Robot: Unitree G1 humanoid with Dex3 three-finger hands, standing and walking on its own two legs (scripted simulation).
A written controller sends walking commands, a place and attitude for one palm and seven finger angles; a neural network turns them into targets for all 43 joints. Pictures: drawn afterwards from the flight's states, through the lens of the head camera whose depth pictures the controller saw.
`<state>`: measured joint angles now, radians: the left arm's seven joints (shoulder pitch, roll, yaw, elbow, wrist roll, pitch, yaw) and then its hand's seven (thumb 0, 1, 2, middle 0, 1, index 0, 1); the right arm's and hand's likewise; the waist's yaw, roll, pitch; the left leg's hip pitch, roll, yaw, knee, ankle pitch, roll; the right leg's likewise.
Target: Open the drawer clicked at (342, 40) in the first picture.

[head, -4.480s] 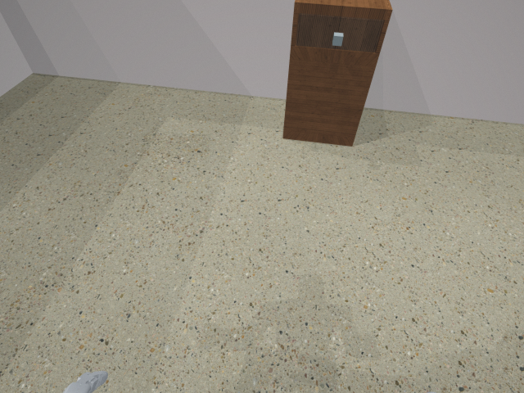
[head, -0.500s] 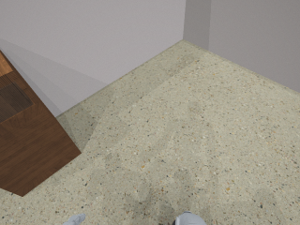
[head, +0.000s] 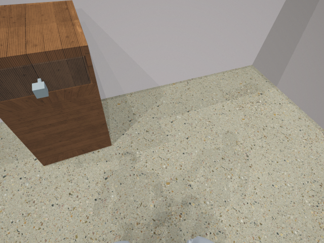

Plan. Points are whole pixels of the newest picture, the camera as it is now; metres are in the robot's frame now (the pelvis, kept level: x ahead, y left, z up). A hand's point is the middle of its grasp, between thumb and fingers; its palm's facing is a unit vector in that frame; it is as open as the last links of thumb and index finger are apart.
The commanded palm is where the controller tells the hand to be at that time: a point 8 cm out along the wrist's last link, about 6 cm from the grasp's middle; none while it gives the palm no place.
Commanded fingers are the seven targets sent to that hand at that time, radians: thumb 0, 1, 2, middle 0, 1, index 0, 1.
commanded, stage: turn to face it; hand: left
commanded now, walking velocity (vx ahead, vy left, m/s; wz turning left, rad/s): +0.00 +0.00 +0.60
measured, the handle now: (40, 86) +0.66 +0.52 -0.10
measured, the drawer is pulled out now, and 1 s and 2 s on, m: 0.00 0.00 0.00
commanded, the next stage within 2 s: take the last steps up to it in 0.56 s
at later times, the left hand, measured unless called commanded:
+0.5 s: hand out of the picture +0.02 +0.15 -0.12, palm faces +0.28 -0.91 -0.30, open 7.4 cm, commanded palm none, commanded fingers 0.00 0.90 0.90 -0.20 -0.30 -0.20 -0.30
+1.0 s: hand out of the picture -0.15 +0.16 -0.16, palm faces +0.44 -0.88 -0.20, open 7.4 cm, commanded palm none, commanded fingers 0.00 0.90 0.90 -0.20 -0.30 -0.20 -0.30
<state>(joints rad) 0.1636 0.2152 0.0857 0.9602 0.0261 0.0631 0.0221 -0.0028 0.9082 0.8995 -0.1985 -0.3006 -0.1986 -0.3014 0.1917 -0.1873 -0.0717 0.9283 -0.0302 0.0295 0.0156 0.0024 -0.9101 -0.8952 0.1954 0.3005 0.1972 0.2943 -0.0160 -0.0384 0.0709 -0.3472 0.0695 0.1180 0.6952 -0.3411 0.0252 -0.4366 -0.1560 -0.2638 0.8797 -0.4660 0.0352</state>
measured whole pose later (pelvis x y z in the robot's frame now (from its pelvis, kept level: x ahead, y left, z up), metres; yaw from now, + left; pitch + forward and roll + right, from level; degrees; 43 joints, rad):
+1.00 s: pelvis -0.05 -0.01 +0.02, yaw +23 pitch -2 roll -1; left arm 0.34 0.23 0.06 1.08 0.04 0.04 -0.01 0.01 0.91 0.90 -0.20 -0.30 -0.19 -0.30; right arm 0.25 -0.17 -0.03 1.00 -0.02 -0.01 -0.01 0.00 -0.92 -0.89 0.20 0.30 0.20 0.29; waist 0.02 -0.03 0.02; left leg -0.07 0.00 0.07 0.43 -0.33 0.04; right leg -0.44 -0.10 -0.09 0.99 -0.38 0.03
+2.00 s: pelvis +0.24 +0.12 +0.01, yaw +22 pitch -1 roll -1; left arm 0.37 0.14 0.04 1.15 0.03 -0.01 0.01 0.00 0.91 0.90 -0.20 -0.30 -0.20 -0.30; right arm 0.16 -0.13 -0.04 1.00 -0.01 -0.06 -0.01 -0.01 -0.92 -0.89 0.20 0.30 0.20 0.29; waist 0.04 -0.04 0.07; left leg -0.25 0.04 0.16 0.53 -0.26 0.05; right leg -0.34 -0.07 -0.08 1.03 -0.47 -0.01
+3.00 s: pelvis +0.26 +0.10 +0.02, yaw +21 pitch +0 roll +0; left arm 0.28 0.20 0.05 1.07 0.02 0.04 0.02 0.00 0.90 0.90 -0.20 -0.30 -0.20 -0.30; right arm 0.22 -0.20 -0.04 1.03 -0.02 0.01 -0.01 0.00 -0.91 -0.90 0.19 0.30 0.20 0.29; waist 0.03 0.00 0.01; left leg -0.14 0.02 0.00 0.44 -0.32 0.00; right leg -0.34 -0.03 -0.07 0.52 -0.25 -0.01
